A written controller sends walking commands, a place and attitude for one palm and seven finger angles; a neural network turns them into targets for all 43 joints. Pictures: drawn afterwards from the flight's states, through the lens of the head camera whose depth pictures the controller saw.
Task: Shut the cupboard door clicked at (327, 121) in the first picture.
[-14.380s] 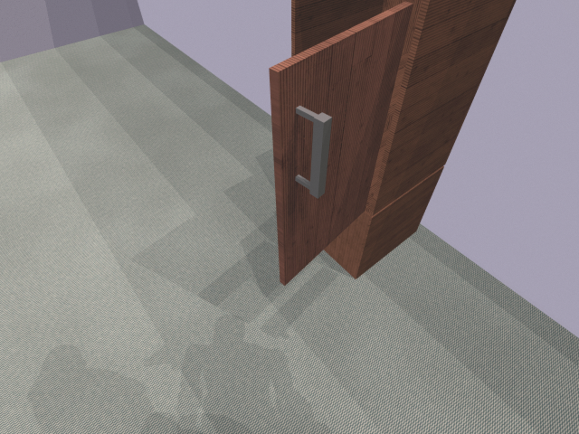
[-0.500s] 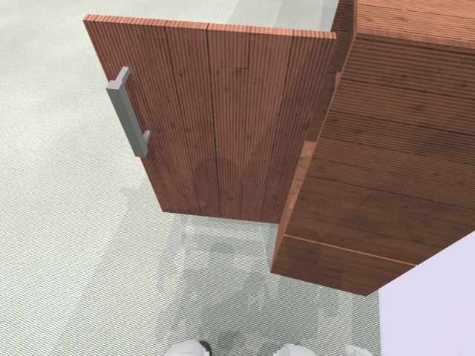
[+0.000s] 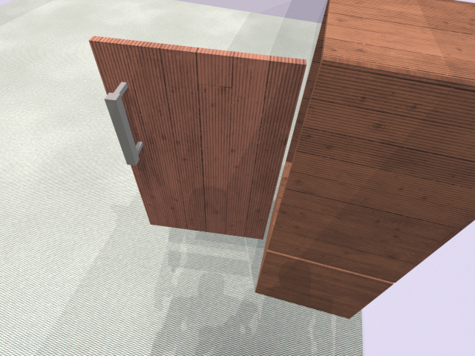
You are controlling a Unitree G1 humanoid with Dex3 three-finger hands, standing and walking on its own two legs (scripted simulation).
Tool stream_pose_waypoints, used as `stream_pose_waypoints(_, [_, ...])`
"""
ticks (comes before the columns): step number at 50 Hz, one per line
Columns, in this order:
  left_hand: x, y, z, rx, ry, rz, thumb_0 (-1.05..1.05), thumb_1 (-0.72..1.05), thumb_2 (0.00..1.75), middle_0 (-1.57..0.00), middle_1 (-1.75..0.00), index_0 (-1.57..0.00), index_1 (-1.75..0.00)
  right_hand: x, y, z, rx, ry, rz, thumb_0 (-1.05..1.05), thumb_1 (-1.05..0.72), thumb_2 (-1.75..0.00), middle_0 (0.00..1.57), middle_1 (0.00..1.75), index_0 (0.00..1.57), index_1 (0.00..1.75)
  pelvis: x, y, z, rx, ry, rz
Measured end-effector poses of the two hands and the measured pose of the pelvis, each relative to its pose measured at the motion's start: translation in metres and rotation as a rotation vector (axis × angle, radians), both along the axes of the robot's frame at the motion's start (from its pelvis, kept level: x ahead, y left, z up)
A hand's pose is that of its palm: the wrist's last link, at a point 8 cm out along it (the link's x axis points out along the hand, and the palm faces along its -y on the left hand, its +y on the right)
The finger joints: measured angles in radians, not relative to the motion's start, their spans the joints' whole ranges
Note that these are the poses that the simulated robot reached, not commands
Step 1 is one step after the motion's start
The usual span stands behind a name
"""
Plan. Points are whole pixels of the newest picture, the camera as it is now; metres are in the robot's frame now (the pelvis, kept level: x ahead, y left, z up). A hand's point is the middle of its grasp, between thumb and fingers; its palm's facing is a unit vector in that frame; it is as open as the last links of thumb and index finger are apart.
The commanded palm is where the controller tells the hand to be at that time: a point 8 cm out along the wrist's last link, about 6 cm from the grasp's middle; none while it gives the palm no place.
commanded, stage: look again from close up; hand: left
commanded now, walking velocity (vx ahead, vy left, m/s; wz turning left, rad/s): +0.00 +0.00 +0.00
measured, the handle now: (127, 126) +0.51 +0.26 +0.09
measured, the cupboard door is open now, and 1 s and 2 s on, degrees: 98 98 98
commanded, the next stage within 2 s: shuffle to correct the standing spot in 0.56 s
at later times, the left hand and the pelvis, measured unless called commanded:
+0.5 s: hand out of the picture +0.00 +0.19 -0.17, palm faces -0.01 -0.97 -0.22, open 7.4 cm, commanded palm none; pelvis +0.00 +0.01 +0.00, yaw -1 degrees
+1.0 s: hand out of the picture +0.02 +0.20 -0.18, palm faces +0.04 -0.98 -0.22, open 7.4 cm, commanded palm none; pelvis +0.03 +0.02 -0.01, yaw -1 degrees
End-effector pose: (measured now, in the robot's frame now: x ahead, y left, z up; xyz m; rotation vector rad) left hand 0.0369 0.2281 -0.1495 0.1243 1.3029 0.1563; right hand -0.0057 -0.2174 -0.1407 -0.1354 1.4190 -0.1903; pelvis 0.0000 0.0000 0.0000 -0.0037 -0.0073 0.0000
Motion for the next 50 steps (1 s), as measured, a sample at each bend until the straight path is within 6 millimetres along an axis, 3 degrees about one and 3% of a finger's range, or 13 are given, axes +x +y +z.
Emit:
stream_pose_waypoints(8, [-0.036, 0.007, 0.007, 0.043, 0.079, -0.032, 0.01, 0.92, 0.9, -0.2, -0.3, -0.2, -0.3, 0.008, 0.004, -0.012, 0.028, -0.073, 0.017, 0.02, -0.94, -0.9, 0.2, 0.3, 0.2, 0.3, -0.004, 0.01, -0.003, -0.005, 0.003, -0.007])
stream_pose_waypoints(14, [-0.048, 0.015, 0.013, 0.061, 0.1, -0.022, 0.01, 0.91, 0.9, -0.2, -0.3, -0.2, -0.3, 0.008, 0.011, -0.016, 0.049, -0.09, 0.037, 0.02, -0.94, -0.9, 0.2, 0.3, 0.2, 0.3, -0.003, 0.014, -0.003, 0.009, -0.009, -0.01])
stream_pose_waypoints(28, [-0.034, 0.001, 0.011, 0.031, 0.091, -0.036, 0.01, 0.91, 0.9, -0.2, -0.3, -0.2, -0.3, -0.002, 0.012, -0.013, 0.063, -0.035, 0.039, 0.01, -0.92, -0.9, 0.2, 0.3, 0.2, 0.3, 0.002, 0.008, 0.0, 0.021, -0.006, -0.018])
stream_pose_waypoints(39, [-0.024, -0.004, 0.008, 0.03, 0.087, -0.029, 0.01, 0.92, 0.9, -0.2, -0.3, -0.2, -0.3, 0.004, 0.005, -0.012, 0.052, -0.011, 0.039, 0.0, -0.91, -0.9, 0.2, 0.3, 0.2, 0.3, 0.01, 0.002, -0.001, 0.018, -0.003, -0.015])
stream_pose_waypoints(44, [-0.022, 0.001, 0.005, 0.032, 0.084, -0.004, 0.01, 0.91, 0.9, -0.2, -0.3, -0.2, -0.3, 0.012, 0.003, -0.014, 0.042, 0.002, 0.048, 0.0, -0.91, -0.9, 0.2, 0.3, 0.2, 0.3, 0.016, 0.006, -0.005, 0.012, 0.003, -0.006])
stream_pose_waypoints(50, [-0.02, 0.02, -0.002, 0.034, 0.109, 0.018, 0.01, 0.91, 0.9, -0.2, -0.3, -0.2, -0.3, 0.029, 0.008, -0.01, 0.009, -0.014, 0.051, 0.0, -0.91, -0.9, 0.2, 0.29, 0.2, 0.3, 0.026, 0.019, -0.008, 0.021, 0.011, -0.012])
